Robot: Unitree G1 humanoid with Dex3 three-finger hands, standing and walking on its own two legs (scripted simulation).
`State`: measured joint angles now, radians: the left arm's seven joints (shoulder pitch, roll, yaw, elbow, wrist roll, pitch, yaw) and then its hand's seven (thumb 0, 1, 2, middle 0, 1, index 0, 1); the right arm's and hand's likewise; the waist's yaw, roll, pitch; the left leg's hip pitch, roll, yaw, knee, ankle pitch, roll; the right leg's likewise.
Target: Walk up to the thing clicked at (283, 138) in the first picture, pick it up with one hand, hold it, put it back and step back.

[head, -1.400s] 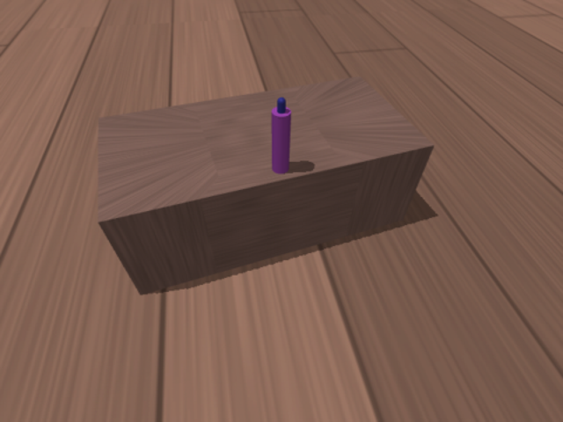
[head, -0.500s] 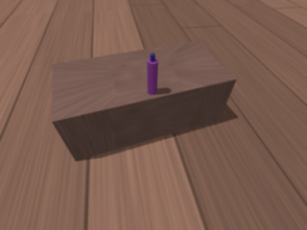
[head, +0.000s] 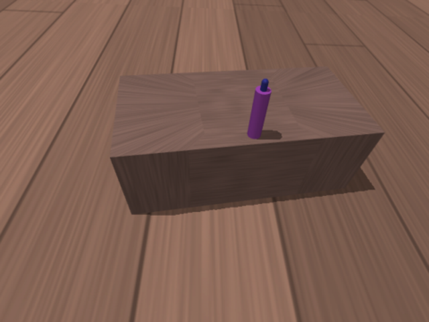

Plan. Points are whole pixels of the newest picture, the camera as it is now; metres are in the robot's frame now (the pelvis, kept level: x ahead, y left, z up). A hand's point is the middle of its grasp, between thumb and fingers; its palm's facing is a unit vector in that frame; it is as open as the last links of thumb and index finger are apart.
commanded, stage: walk up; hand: right
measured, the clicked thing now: (259, 109) +0.94 -0.14 -0.18
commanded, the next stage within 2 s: none
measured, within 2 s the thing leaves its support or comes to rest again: neither
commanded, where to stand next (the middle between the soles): +0.52 -0.01 m, yaw +12 degrees
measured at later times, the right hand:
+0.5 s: hand (340, 280) +0.28 -0.28 -0.16, palm faces -0.18 +0.91 -0.37, open 7.3 cm
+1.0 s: hand (322, 200) +0.47 -0.27 -0.11, palm faces -0.20 +0.87 -0.46, open 7.3 cm
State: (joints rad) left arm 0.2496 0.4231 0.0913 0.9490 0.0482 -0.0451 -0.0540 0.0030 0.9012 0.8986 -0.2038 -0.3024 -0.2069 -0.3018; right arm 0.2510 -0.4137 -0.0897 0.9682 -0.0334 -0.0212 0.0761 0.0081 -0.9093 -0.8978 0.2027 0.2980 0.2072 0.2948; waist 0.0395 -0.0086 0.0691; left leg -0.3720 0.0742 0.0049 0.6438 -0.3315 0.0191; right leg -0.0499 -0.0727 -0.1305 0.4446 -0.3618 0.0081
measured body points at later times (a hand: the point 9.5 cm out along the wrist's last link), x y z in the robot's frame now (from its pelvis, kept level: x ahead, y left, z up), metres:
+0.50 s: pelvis +0.19 -0.02 -0.02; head +0.20 -0.03 +0.43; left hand +0.21 +0.31 -0.11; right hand +0.29 -0.33 -0.13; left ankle +0.12 +0.11 -0.67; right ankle +0.25 -0.13 -0.73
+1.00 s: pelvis +0.35 +0.00 +0.00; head +0.36 +0.03 +0.44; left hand +0.34 +0.32 -0.13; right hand +0.48 -0.31 -0.08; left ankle +0.36 +0.12 -0.73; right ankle +0.45 -0.16 -0.68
